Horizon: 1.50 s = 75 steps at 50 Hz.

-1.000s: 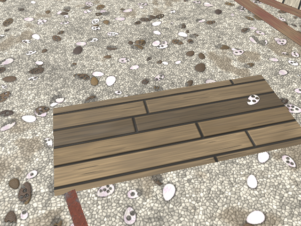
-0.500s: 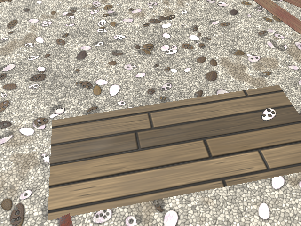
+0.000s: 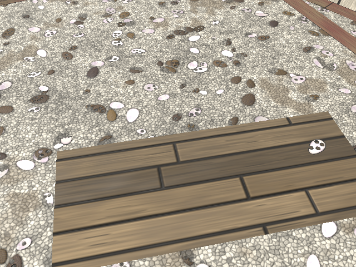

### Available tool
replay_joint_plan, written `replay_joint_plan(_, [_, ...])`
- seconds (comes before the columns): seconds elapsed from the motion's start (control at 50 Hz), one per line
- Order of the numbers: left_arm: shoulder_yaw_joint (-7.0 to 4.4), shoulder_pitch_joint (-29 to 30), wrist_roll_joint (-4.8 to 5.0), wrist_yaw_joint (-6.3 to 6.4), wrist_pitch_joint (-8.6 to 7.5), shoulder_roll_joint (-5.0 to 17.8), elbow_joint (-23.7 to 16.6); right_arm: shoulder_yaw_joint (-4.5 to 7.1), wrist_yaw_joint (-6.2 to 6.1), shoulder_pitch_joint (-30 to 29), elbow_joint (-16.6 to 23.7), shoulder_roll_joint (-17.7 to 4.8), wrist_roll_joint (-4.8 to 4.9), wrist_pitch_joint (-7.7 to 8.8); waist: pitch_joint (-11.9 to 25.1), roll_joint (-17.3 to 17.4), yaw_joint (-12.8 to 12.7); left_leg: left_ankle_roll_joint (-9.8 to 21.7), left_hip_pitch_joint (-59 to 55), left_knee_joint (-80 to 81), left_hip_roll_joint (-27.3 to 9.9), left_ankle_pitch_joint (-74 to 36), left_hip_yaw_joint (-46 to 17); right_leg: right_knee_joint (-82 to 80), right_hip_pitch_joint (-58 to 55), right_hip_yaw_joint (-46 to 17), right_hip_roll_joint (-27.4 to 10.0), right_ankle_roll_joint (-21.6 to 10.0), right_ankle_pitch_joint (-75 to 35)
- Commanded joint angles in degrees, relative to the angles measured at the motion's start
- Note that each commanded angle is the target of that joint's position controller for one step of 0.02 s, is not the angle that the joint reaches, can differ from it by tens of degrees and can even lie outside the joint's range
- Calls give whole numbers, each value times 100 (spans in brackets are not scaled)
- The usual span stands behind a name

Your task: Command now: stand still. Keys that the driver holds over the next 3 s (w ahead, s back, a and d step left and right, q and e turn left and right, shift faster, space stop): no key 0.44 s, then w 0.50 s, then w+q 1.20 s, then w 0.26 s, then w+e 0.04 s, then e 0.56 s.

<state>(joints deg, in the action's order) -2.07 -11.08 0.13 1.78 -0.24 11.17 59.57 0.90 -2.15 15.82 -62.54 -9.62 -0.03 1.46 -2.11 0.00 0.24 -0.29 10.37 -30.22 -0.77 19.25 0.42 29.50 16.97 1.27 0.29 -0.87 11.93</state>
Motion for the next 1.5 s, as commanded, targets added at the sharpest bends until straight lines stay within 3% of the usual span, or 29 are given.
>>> replay_joint_plan(0.02, [-87, -128, 8, 29, -14, 502, -112, 89, -18, 428, 62, -546, -1, 9, 121, 20, -4, 153, 567, 602, -140, -1077, -115, -268, -730, -222, -209, -229, -1138])
replay_joint_plan(0.44, [-88, -65, 9, 68, 35, 405, 236, 81, -44, 591, -30, -402, -10, -6, -97, 26, -37, 146, 603, 802, -73, -593, -56, -403, -693, -243, -208, -160, -619])
replay_joint_plan(0.48, [-108, -223, 47, 75, 47, 424, 336, 118, -61, 777, -104, -466, 37, -29, -72, 109, -25, 300, 652, 835, 0, 901, -40, -260, -573, -44, 5, -208, 1121])
replay_joint_plan(0.52, [-140, -128, 84, 76, -13, 486, 272, 180, -89, 791, 11, -635, 96, -7, -517, 220, 42, 603, 911, 1019, -239, 2382, -431, -60, 124, -32, 57, -307, 2501])
replay_joint_plan(0.58, [-72, 314, 133, -50, -314, 160, 24, 340, -51, 1168, 1, -1060, 186, 185, -829, 1034, 245, 1277, 327, 1923, -1484, 2883, -2184, 1252, 1166, 289, 100, -264, 1232])
replay_joint_plan(0.62, [-78, 360, 164, -144, -453, 205, -63, 353, -12, 974, 114, -1028, 137, 276, -953, 971, 146, 1461, 279, 2041, -1879, 2314, -2586, 1735, 1473, 39, -213, -439, 1303])
replay_joint_plan(0.66, [-92, 27, 230, -186, -544, 219, 3, 328, 56, 600, 250, -937, 207, 303, -902, 821, -160, 1136, 471, 1701, -1515, 1597, -1870, 640, 696, 188, -187, -548, 1308])
replay_joint_plan(0.7, [-234, -1033, 176, -179, -538, 390, 455, 326, 95, 348, 381, -963, 204, 291, -457, 561, -565, 781, 1278, 803, -827, 345, -960, -27, -1277, 379, 172, -439, 415])
replay_joint_plan(0.72, [-370, -1951, 140, -165, -539, 772, 643, 271, 113, 71, 527, -794, 172, 333, -144, -366, -935, 468, 1939, -1016, -303, -662, -225, -693, -2170, -940, -637, -714, 724])
replay_joint_plan(0.74, [-496, -2668, 141, -211, -568, 1418, 685, 174, 94, 143, 731, -363, 184, 440, 281, -1947, -1020, 191, 3203, -3004, 386, 484, 263, -1790, -3047, -3605, -1998, -1546, 1170])
replay_joint_plan(0.76, [-302, -2326, 33, -237, -653, 942, 632, 215, 111, -15, 799, -525, 246, 525, 131, -1226, -753, 324, 3712, -4194, 149, 1007, -483, -1975, -2752, -4320, -2353, -1703, 1393])
replay_joint_plan(0.78, [-202, -1781, 36, -241, -705, 676, 454, 228, 167, -73, 836, -583, 319, 569, -211, -738, -497, 502, 4055, -4601, -157, 526, -629, -1894, -2486, -3661, -2243, -1524, 1263])
replay_joint_plan(0.8, [-131, -1375, 34, -275, -717, 553, 307, 242, 190, -78, 803, -613, 293, 588, -261, -403, -337, 594, 3979, -4497, -408, -49, -548, -1944, -2226, -2871, -1942, -1307, 950])
replay_joint_plan(0.82, [-89, -1164, 28, -308, -699, 533, 227, 298, 185, -144, 807, -689, 230, 597, -342, -246, -227, 612, 3882, -4143, -567, -474, -477, -2019, -2006, -2307, -1730, -1148, 443])
replay_joint_plan(0.86, [4, -1291, -8, -289, -619, 334, 248, 376, 220, -178, 797, -740, 185, 521, -284, -393, -152, 529, 3419, -3603, -682, -848, -271, -2091, -1752, -1396, -1318, -906, -604])
replay_joint_plan(0.98, [-30, -1557, -70, -76, -526, 773, 168, 222, 293, -1538, 1322, -379, 149, 390, -551, -389, -322, 196, 3314, -1522, -530, -1884, 102, -2419, -1332, -513, -1169, -926, -1357])
replay_joint_plan(1.08, [-96, -1824, 17, -58, -549, 827, 243, 157, 474, -2249, 1640, -490, 210, 363, -724, -380, -393, 482, 2989, -589, -375, -2225, 198, -2480, -1779, 80, -1431, -817, -1479])
replay_joint_plan(1.14, [-164, -1631, -1, -49, -493, 997, 149, 228, 588, -2172, 1760, -687, 187, 394, -384, -501, -131, 813, 2385, -446, -35, -1695, 444, -1704, -2338, 453, -1566, -647, -3679])
replay_joint_plan(1.16, [-192, -1563, -24, -35, -456, 1091, 103, 308, 602, -1837, 1714, -839, 184, 389, -63, -648, 87, 920, 1875, -521, 174, -1464, 582, -1123, -2474, 550, -1574, -574, -4787])
replay_joint_plan(1.18, [-208, -1434, -58, -20, -392, 1148, 34, 446, 604, -1020, 1508, -1070, 194, 376, 414, -739, 522, 1042, 911, -471, 441, -1376, 713, -54, -2377, 720, -1457, -457, -5519])
replay_joint_plan(1.2, [-189, -1349, -73, -8, -370, 1159, -86, 618, 566, -100, 1257, -1380, 203, 332, 888, -656, 946, 1213, -542, -345, 469, -1411, 460, 1333, -1563, 806, -1249, -273, -5237])
replay_joint_plan(1.22, [-61, -1657, -124, -67, -463, 751, -324, 777, 475, 703, 1190, -1967, 115, 286, 1685, 523, 863, 1941, -2780, -218, -924, -687, -2021, 3679, 727, 815, -603, 51, -2739])
replay_joint_plan(1.24, [115, -1826, -40, -185, -732, 275, -380, 712, 460, 744, 1180, -1957, 98, 278, 2476, 1287, 553, 2615, -3586, 1235, -2008, 371, -4991, 5283, 2079, -193, 366, 134, 1745])
replay_joint_plan(1.26, [-35, -1136, 171, -240, -939, 784, -588, 599, 454, 533, 1179, -1537, 71, 323, 1919, 937, 683, 2196, -3224, 1522, -1738, 375, -4593, 5627, 2694, -887, -5, -102, 1531])
replay_joint_plan(1.28, [-72, -633, 258, -216, -1018, 989, -810, 531, 454, 85, 1287, -1311, 87, 375, 1197, 588, 532, 1940, -2319, 1538, -1545, -212, -3645, 5371, 2806, -748, -271, -220, 1057])
replay_joint_plan(1.3, [-121, -438, 175, -144, -1029, 1037, -843, 458, 489, -410, 1421, -1134, 68, 429, 776, -94, 240, 1806, -1270, 1639, -1294, -929, -2935, 4881, 2488, -700, -516, -234, 665])
replay_joint_plan(1.34, [-216, -620, 44, -63, -849, 1013, -896, 385, 494, -835, 1581, -957, -5, 461, 562, -47, -203, 1690, -60, 1821, -922, -1539, -2204, 4196, 1695, -736, -816, -183, 447])
replay_joint_plan(1.42, [-243, -99, -116, 20, -626, 851, -1238, 435, 319, -377, 1537, -1243, 62, 468, 167, 172, -188, 1734, 776, 2103, -659, -1782, -1646, 2870, 1742, -494, -786, 178, -200])
replay_joint_plan(1.5, [-208, 960, -83, -6, -664, 731, -1600, 460, 182, 189, 1500, -1327, 106, 399, 53, 340, 199, 1404, 642, 1953, -395, -1582, -1484, 975, 1740, -455, -431, 267, -1629])
